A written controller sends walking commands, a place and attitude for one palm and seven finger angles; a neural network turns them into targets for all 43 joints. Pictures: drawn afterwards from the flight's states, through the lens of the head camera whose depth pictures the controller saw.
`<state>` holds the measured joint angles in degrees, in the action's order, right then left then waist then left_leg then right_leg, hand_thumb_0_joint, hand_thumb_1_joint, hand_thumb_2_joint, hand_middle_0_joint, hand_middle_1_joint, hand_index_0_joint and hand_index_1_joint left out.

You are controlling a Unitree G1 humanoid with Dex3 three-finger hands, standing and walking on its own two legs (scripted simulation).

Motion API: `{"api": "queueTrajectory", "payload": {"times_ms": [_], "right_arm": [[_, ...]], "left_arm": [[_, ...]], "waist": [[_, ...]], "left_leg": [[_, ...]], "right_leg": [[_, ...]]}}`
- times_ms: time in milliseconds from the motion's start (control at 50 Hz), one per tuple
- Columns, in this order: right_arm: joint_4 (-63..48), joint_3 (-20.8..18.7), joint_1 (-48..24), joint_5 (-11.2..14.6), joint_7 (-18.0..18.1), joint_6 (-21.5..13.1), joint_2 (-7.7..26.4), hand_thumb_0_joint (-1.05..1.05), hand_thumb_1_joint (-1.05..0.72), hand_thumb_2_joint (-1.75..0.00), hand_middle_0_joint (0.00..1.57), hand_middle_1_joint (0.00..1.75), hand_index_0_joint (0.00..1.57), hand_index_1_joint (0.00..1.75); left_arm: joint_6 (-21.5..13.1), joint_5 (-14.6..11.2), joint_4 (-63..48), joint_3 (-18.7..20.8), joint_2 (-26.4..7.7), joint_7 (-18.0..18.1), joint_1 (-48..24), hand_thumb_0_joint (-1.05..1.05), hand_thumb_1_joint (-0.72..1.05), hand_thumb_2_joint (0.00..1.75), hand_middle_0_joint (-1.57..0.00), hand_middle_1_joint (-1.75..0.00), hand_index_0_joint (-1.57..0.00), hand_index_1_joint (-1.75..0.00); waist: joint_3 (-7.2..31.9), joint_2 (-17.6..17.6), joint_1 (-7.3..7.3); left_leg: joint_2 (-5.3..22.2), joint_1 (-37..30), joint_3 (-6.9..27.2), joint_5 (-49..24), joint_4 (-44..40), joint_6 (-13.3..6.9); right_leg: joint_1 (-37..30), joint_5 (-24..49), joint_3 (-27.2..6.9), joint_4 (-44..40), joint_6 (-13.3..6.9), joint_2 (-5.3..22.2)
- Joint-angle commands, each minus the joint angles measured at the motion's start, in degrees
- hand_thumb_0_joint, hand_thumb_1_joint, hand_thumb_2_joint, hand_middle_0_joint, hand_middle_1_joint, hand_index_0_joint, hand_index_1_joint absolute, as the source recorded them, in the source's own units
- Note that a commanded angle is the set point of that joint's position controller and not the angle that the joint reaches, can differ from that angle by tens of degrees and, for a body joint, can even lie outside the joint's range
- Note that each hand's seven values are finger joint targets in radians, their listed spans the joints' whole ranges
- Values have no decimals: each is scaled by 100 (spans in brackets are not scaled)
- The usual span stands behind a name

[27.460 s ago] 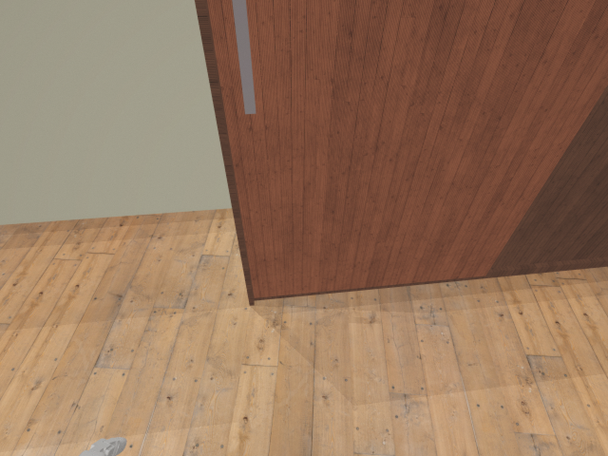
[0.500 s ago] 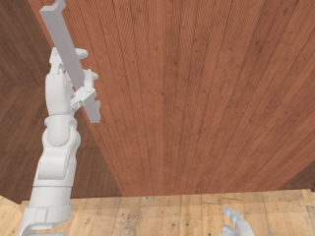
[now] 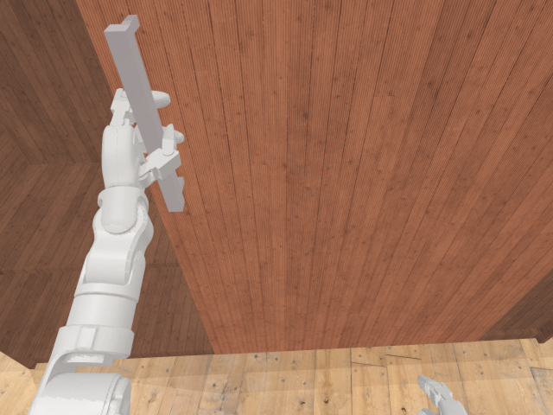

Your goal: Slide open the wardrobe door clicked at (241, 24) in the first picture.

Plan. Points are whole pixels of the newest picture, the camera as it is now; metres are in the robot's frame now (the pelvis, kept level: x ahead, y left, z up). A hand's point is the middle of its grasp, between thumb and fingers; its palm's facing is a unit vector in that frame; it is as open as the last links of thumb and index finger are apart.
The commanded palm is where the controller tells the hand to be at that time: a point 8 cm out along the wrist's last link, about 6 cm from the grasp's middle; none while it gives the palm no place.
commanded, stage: loosen the grip on the handle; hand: left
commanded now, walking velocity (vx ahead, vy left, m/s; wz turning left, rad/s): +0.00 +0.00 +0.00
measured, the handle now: (157, 127) +0.43 +0.20 +0.22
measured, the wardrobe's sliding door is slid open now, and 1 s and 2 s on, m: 0.64 0.64 0.64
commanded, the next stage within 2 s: slip the hand off the handle in 0.66 s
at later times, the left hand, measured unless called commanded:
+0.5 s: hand (168, 153) +0.39 +0.17 +0.21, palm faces +0.26 -0.96 -0.10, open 13.4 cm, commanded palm +0.36 +0.22 +0.19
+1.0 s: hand (160, 157) +0.39 +0.19 +0.20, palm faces +0.24 -0.97 -0.09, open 14.7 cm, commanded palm +0.36 +0.25 +0.18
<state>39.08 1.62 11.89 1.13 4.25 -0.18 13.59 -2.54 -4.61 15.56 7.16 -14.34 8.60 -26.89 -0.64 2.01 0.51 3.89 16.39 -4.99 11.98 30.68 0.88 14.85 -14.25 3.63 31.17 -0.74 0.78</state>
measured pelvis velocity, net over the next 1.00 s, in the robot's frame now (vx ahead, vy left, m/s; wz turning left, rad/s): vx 0.03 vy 0.00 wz -0.04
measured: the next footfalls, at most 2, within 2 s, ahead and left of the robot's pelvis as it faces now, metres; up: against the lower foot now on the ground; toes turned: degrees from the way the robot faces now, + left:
none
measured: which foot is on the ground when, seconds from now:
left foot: down 0.00-1.00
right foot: down 0.00-1.00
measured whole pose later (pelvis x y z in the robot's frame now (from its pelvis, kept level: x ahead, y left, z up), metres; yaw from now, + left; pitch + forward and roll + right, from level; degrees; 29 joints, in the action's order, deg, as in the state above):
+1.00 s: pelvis +0.03 +0.00 +0.00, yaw -2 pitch +0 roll +0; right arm 38.1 1.3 12.1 1.3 2.8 -6.6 13.0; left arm -8.7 -5.5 14.1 12.3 -15.3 3.6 -19.1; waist 2.8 1.2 1.3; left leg 2.1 15.6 -2.7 14.7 30.7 0.7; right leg 14.9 -16.2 1.7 31.4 -1.1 -0.1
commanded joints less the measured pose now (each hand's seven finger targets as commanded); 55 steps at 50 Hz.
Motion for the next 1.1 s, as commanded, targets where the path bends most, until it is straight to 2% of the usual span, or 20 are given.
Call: {"api": "queueTrajectory", "payload": {"times_ms": [0, 40, 60, 80, 100, 120, 140, 160, 240, 300, 440, 460, 480, 540, 720, 740, 780, 820, 920, 1080], "right_arm": [[-902, -161, -739, 13, 88, -322, 568, 0, -90, -90, 20, 30, 20, 30], [-854, -175, -684, 15, 106, -324, 603, 0, -90, -90, 20, 30, 20, 30], [-699, -710, -327, -85, -14, -585, 871, 0, -90, -90, 20, 30, 20, 30], [-592, -392, -313, -34, -101, -940, 635, 0, -90, -90, 20, 30, 20, 30], [-511, -500, -59, 233, -69, -967, 744, 0, -90, -90, 20, 30, 20, 30], [-584, -514, -90, 260, -109, -1003, 758, 0, -90, -90, 20, 30, 20, 30], [-572, -452, -164, 238, -88, -992, 812, 0, -90, -90, 20, 30, 20, 30], [-590, -441, -266, 127, -66, -1063, 749, 0, -90, -90, 20, 30, 20, 30], [-691, -293, -359, 175, -219, -1250, 634, 0, -90, -90, 20, 30, 20, 30], [-707, -292, -359, 143, -221, -1342, 678, 0, -90, -90, 20, 30, 20, 30], [-640, -281, -312, 159, -146, -1494, 716, 0, -90, -90, 20, 30, 20, 30], [-528, -328, -195, 122, -90, -1437, 824, 0, -90, -90, 20, 30, 20, 30], [-667, -240, -325, 114, -95, -1400, 759, 0, -90, -90, 20, 30, 20, 30], [-708, -244, -392, 129, -93, -1422, 715, 0, -90, -90, 20, 30, 20, 30], [-750, -320, -341, 36, -126, -1349, 739, 0, -90, -90, 20, 30, 20, 30], [-604, -295, -170, 33, -108, -1277, 746, 0, -90, -90, 20, 30, 20, 30], [-703, -324, -153, 25, -115, -1187, 770, 0, -90, -90, 20, 30, 20, 30], [-748, -314, -245, 14, -79, -1083, 756, 0, -90, -90, 20, 30, 20, 30], [-859, -290, -306, 32, -55, -891, 684, 0, -90, -90, 20, 30, 20, 30], [-966, -282, -379, 62, -27, -821, 681, 0, -90, -90, 20, 30, 20, 30]], "left_arm": [[-581, 166, -1412, -740, -203, -304, -2306, 0, 90, 90, -45, -140, -45, -140], [-577, 174, -1309, -632, -322, -281, -2208, 0, 90, 90, -45, -140, -45, -140], [-685, 815, -692, 3024, -4911, -188, -5991, 0, 90, 90, -45, -140, -45, -140], [-54, 713, 1646, 678, -1393, -496, -4521, 0, 78, 84, -45, -140, -45, -140], [-53, 279, 840, 916, -1073, -475, -3484, 0, 66, 78, -45, -140, -45, -140], [-125, 101, 590, 383, -303, -623, -2692, 0, 54, 73, -45, -140, -45, -140], [-364, -236, 90, 981, -758, -606, -2924, 0, 42, 67, -45, -140, -45, -140], [-515, -392, -192, 1341, -1169, -528, -2848, 0, 30, 61, -45, -140, -45, -140], [-959, 230, -34, -22, -373, -164, -3043, 0, -19, 37, -45, -140, -45, -140], [-1184, 538, 56, -73, -619, 116, -3308, 0, -55, 20, -42, -137, -42, -137], [-1430, 340, 19, -233, -559, -105, -3591, 0, -55, 20, -33, -125, -33, -125], [-1411, 403, 426, 937, -1892, -57, -3136, 0, -55, 20, -32, -123, -32, -123], [-1406, 375, 136, 413, -1403, -147, -3175, 0, -55, 20, -30, -122, -30, -122], [-1416, 100, -162, 448, -1138, -188, -2924, 0, -55, 20, -26, -117, -26, -117], [-1163, 11, -1330, 784, -1159, -88, -1720, 0, -55, 20, -25, -115, -25, -115], [-1062, 47, -557, 524, -871, -74, -1715, 0, -55, 20, -25, -115, -25, -115], [-1050, 2, -875, 880, -1175, -92, -1499, 0, -55, 20, -25, -115, -25, -115], [-1025, 60, -1008, 1134, -1472, -90, -1402, 0, -55, 20, -25, -115, -25, -115], [-857, -95, -1115, 1400, -1562, -276, -961, 0, -55, 20, -25, -115, -25, -115], [-1043, -264, -1520, 1395, -1627, -724, -1098, 0, -55, 20, -25, -115, -25, -115]], "waist": [[1543, 12, -77], [1539, 33, -61], [351, -1630, 313], [2009, -1511, -516], [1816, -1280, -243], [2147, -354, -74], [2585, 633, 106], [2473, 700, 184], [810, -386, -231], [795, -367, -243], [1229, -70, -238], [1185, -198, -21], [1274, -57, -75], [1343, -155, -6], [1591, -283, 154], [1098, -515, -107], [1347, -650, 66], [1492, -348, 160], [1556, -299, 249], [1466, -160, 105]], "left_leg": [[687, -784, 579, -860, -570, -239], [725, -748, 593, -1040, -606, -259], [542, -139, 217, -801, -65, -512], [-365, -450, 163, -1451, -786, -258], [-198, -717, 231, -1495, -485, -178], [-164, -1126, 326, -1646, -500, 9], [-193, -1687, 270, -1318, -525, 39], [-195, -1598, 269, -809, -547, 46], [-138, -504, 410, 1087, -835, -158], [-209, -394, 451, 1538, -839, -182], [-305, -450, 501, 1548, -674, -210], [-312, -221, 481, 1513, -666, -214], [-383, -203, 366, 1330, -650, -239], [-337, -308, 438, 1112, -674, -254], [-303, -659, 257, -710, -412, -267], [-308, -475, 276, -578, -362, -257], [-339, -404, 253, -602, -353, -257], [-366, -458, 221, -704, -335, -268], [-384, -455, 175, -991, -284, -264], [-396, -510, 167, -999, -193, -282]], "right_leg": [[-209, 622, -451, -427, 112, 456], [-320, 814, -407, -365, 134, 438], [36, 1546, -1063, -1307, 175, 429], [-654, 2383, -293, -264, -241, -20], [-317, 1975, 1, -268, -143, -20], [-305, 1595, 62, -225, -168, 18], [-197, 1153, -73, -422, -128, 19], [-256, 823, -128, -548, -126, -5], [595, -493, -138, -742, -18, -31], [780, -1000, -229, -715, -36, -23], [603, -1032, -363, -684, -70, -29], [380, -1166, -439, -775, -84, -11], [274, -1126, -449, -792, -63, 17], [122, -891, -422, -800, -79, -10], [-272, 837, -255, -528, -53, -83], [69, 797, -224, -544, -12, -83], [-166, 865, -245, -526, -6, -68], [-272, 971, -270, -478, -27, -58], [-493, 1455, -269, -430, -34, -65], [-307, 1563, -262, -356, -6, -96]]}}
